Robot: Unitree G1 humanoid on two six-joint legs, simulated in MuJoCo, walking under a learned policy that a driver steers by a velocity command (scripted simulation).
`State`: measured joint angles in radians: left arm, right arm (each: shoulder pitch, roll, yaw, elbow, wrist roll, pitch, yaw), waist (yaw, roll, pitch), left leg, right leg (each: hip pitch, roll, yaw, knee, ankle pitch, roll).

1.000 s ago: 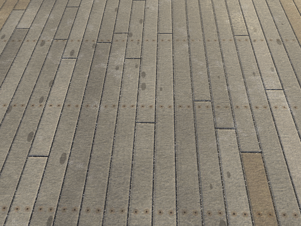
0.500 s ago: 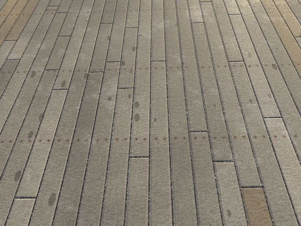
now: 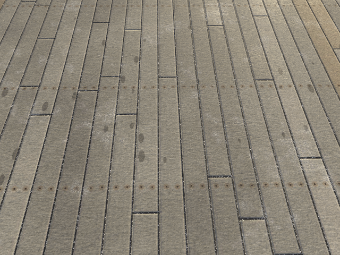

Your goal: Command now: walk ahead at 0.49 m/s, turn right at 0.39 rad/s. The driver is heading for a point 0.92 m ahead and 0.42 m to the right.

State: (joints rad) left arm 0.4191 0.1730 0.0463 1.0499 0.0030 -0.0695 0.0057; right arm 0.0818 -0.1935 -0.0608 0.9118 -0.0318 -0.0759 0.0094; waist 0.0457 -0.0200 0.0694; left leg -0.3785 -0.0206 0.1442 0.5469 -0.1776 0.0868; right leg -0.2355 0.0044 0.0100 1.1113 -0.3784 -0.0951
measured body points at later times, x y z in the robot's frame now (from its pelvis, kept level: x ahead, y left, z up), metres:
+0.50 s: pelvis +0.26 -0.06 -0.01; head +0.30 -0.07 +0.44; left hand +0.50 +0.12 -0.12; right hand +0.15 -0.28 -0.16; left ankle +0.09 +0.08 -0.68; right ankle +0.33 -0.12 -0.73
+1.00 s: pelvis +0.53 -0.14 +0.00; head +0.56 -0.17 +0.45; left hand +0.64 +0.13 -0.12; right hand +0.62 -0.45 -0.08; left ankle +0.71 -0.13 -0.72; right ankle +0.33 -0.12 -0.73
